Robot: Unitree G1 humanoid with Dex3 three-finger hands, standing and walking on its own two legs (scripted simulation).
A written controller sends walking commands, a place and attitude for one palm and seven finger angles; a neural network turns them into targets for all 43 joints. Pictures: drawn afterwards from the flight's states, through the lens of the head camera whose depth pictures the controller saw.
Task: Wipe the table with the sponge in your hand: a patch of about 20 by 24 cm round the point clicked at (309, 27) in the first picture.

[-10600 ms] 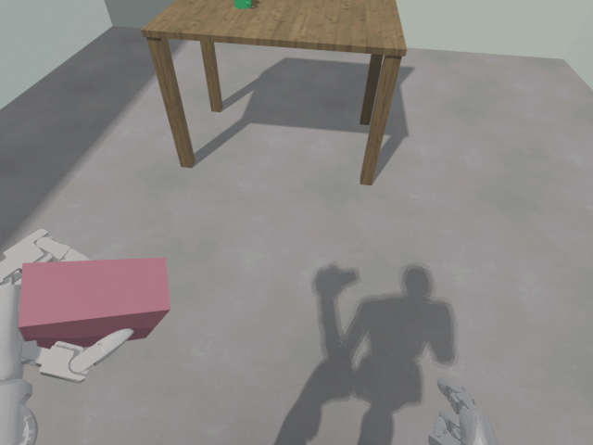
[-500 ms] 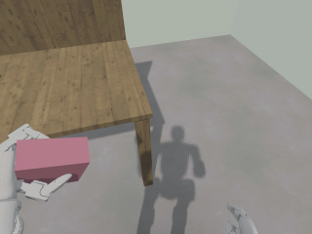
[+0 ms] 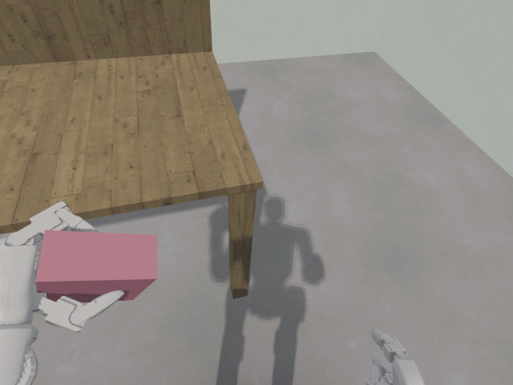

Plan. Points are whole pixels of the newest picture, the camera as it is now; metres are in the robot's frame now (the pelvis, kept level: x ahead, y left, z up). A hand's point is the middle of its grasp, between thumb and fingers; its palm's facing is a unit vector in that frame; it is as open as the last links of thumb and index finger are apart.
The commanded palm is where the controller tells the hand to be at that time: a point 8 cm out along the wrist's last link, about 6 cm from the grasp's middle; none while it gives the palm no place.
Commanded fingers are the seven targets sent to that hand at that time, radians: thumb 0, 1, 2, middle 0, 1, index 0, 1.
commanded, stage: shuffle to correct the standing spot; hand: left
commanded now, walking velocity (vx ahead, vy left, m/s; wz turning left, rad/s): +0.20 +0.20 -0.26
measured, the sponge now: (112, 271) +0.22 +0.21 +0.11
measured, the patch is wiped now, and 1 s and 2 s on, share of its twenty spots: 0.00 0.00 0.00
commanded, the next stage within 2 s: come to a stop and stand still in 1.08 s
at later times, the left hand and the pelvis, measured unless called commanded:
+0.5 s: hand (80, 167) +0.34 +0.28 +0.16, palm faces +0.31 -0.86 -0.40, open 9.4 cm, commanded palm +0.27 +0.33 +0.18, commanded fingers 0.00 0.10 1.30 -1.20 -1.60 -1.20 -1.60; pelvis +0.11 +0.06 -0.02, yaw -2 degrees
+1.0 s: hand (65, 104) +0.45 +0.35 +0.18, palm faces +0.30 -0.80 -0.52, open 9.4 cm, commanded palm +0.38 +0.42 +0.18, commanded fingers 0.00 0.10 1.30 -1.20 -1.60 -1.20 -1.60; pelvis +0.21 +0.15 -0.03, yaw -4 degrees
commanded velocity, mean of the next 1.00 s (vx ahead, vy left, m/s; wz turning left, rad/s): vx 0.12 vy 0.20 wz -0.13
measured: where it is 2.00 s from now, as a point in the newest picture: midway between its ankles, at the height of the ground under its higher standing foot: (187, 372)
